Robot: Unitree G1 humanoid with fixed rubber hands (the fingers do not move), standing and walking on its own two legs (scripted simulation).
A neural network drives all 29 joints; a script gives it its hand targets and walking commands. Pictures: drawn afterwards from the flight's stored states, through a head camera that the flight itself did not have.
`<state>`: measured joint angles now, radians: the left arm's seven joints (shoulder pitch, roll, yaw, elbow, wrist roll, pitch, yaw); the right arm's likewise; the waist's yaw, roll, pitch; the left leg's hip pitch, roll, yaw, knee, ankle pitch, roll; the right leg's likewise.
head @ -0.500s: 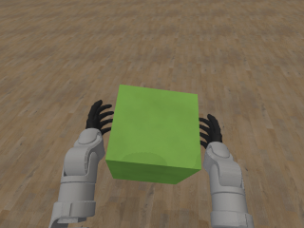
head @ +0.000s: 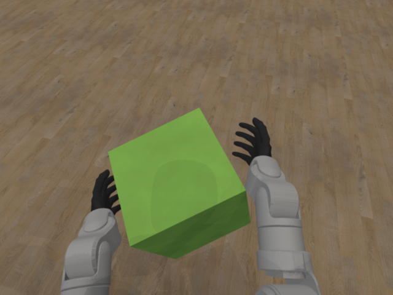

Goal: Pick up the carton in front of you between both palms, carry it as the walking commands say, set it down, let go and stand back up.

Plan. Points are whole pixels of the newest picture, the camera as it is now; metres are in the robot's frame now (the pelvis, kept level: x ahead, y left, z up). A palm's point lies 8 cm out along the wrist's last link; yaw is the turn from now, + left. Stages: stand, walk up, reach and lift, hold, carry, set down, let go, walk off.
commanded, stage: carry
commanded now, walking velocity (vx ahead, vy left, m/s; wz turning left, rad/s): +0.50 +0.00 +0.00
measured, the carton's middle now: (186, 190) +0.34 +0.09 -0.03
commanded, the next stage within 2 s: none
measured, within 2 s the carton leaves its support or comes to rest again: neither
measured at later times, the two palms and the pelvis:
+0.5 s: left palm (234, 11) +0.92 +0.05 +0.12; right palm (310, 38) +0.96 -0.22 +0.04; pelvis +0.64 -0.10 -0.04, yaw +2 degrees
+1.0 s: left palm out of the picture +1.29 -0.17 +0.05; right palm (348, 9) +1.34 -0.44 +0.00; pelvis +1.05 -0.33 -0.02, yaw +8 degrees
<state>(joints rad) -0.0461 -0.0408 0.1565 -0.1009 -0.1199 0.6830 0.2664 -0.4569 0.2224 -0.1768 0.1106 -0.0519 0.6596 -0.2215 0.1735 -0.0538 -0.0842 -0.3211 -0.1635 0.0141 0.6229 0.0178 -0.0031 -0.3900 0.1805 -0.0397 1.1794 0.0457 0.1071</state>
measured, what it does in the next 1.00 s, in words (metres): walks ahead: right foot, then left foot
